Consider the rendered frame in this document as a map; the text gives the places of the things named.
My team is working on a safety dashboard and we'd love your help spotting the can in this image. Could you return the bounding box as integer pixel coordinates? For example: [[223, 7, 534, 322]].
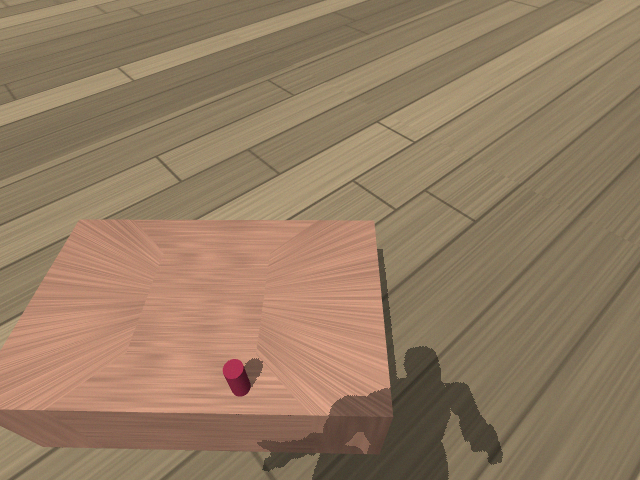
[[223, 359, 251, 397]]

